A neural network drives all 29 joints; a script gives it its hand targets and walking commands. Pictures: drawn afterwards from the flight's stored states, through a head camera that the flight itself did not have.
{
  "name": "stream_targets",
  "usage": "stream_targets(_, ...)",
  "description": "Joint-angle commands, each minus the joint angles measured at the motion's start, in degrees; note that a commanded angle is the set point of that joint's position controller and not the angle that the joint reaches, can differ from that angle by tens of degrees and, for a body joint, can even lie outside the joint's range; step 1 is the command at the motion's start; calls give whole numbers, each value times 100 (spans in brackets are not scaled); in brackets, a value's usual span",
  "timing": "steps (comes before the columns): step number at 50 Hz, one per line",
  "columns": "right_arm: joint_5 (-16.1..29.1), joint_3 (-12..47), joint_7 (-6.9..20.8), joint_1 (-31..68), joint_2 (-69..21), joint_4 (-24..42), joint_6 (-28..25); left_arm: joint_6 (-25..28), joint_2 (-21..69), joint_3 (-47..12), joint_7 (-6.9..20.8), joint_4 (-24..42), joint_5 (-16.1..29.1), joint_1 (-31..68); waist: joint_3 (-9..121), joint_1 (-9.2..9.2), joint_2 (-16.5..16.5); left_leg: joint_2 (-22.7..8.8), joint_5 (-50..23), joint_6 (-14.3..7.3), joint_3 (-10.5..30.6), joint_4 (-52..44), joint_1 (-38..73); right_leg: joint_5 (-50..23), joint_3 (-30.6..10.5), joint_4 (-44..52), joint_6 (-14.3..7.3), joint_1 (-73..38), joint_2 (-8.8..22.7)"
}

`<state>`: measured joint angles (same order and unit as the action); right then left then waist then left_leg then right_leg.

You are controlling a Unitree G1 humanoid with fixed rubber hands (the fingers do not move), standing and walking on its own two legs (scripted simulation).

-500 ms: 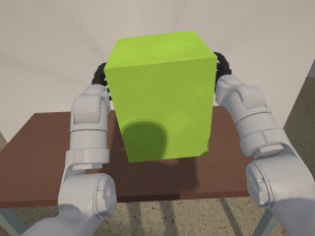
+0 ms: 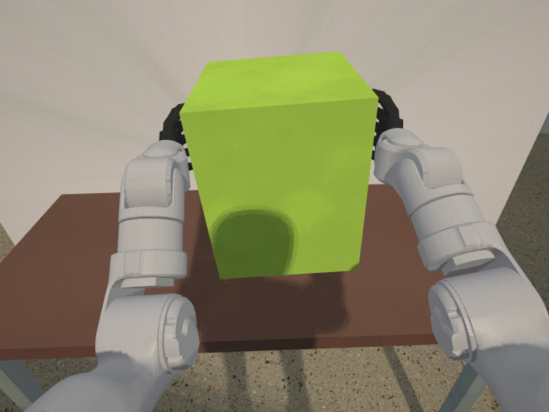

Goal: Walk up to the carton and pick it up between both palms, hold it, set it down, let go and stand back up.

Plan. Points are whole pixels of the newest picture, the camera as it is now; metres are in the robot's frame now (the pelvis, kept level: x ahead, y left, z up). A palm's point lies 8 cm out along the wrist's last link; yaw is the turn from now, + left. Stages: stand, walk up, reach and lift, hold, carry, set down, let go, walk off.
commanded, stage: hold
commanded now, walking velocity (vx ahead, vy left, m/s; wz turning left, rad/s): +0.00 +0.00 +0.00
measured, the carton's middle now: (280, 163) +0.40 +0.00 +0.24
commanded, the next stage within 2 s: none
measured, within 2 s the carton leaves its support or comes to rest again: neither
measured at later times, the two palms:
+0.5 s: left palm (167, 156) +0.38 +0.16 +0.27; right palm (380, 139) +0.38 -0.14 +0.28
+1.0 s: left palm (168, 156) +0.38 +0.15 +0.27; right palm (381, 141) +0.38 -0.14 +0.28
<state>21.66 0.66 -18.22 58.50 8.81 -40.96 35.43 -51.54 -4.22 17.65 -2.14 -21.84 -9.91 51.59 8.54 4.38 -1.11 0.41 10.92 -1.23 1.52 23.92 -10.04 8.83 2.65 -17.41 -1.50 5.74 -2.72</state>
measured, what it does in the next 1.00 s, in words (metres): stands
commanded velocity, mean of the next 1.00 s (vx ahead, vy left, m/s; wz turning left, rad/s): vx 0.00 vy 0.00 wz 0.00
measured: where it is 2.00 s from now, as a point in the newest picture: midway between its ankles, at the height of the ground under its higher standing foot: outside the picture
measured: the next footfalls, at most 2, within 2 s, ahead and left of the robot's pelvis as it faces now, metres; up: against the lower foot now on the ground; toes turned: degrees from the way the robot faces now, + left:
none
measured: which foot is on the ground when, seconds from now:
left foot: down 0.00-1.00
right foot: down 0.00-1.00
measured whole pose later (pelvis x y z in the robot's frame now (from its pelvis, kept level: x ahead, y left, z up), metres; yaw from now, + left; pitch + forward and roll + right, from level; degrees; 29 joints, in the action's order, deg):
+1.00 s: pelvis +0.00 +0.00 +0.00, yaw +0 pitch -3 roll -2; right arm 21.5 0.0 -18.6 60.1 8.3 -44.0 34.2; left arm -49.1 -5.7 17.1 -1.9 -25.7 -9.4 53.0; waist 8.1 4.0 0.0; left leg 0.5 10.8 -0.9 2.7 24.3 -10.5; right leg 8.6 2.0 -17.4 -1.8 5.9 -3.3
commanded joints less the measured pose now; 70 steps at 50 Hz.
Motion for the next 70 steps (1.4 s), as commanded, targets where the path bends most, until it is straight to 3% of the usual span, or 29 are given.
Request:
stream_targets(1,1097,1427,820,4941,-4261,2192,-49,697,3666,-2292,682,1441,1059,5377,2589,116,-214,127,-1392,346,187,-236,844,-1290,-261,69,440,-778,-172)
stream_targets(2,1137,1539,802,4956,-4338,2304,-42,697,3611,-2255,686,1596,1046,5359,2662,39,-113,148,-1554,322,191,-191,892,-1436,-242,55,478,-826,-175)
stream_targets(8,1191,1616,728,4721,-4234,2636,34,562,3635,-2436,754,1879,1005,5155,2592,158,-222,146,-1682,384,185,-172,1002,-1593,-246,43,473,-895,-173)
stream_targets(11,1143,1697,709,4745,-4318,2704,70,541,3509,-2312,784,1869,910,5113,2511,57,-62,179,-1557,303,149,-216,928,-1599,-242,37,525,-954,-141)
stream_targets(13,1143,1685,701,4685,-4347,2751,80,537,3555,-2391,795,1954,933,5131,2545,116,-128,176,-1584,334,153,-203,953,-1619,-239,10,504,-975,-151)
stream_targets(14,946,1568,776,5409,-4317,2367,-19,522,3336,-2183,839,1196,729,5313,1958,-190,-20,148,-1421,226,217,-268,1038,-1177,-234,134,533,-543,-112)
stream_targets(15,942,1540,801,5199,-4366,2271,-87,627,3574,-2255,843,1296,859,5329,2250,-96,15,106,-1405,203,221,-285,1052,-1044,-271,134,485,-630,-138)
stream_targets(16,958,1554,821,5297,-4459,2347,-163,678,3597,-2333,827,1403,926,5424,2409,-143,-138,89,-1615,242,233,-219,1118,-1197,-261,99,451,-668,-145)
stream_targets(19,1040,1586,795,5207,-4356,2284,-187,727,3620,-2374,782,1418,987,5423,2576,-13,-172,112,-1959,339,211,-72,1321,-1583,-248,81,487,-686,-155)
stream_targets(27,909,1299,802,5037,-4175,1858,-203,786,3634,-2301,835,1212,987,5415,2341,145,-297,99,-1552,403,214,-220,1059,-1239,-256,138,429,-706,-101)
stream_targets(45,941,1258,907,5379,-4296,1760,-299,936,3709,-2261,663,1002,1139,5717,2584,7,-283,79,-1375,333,246,-206,968,-853,-248,170,401,-486,-140)
stream_targets(70,1011,1291,829,5350,-4302,1859,-263,949,3656,-2214,711,995,1107,5671,2606,60,-262,129,-1503,338,271,-162,999,-1126,-270,155,445,-592,-106)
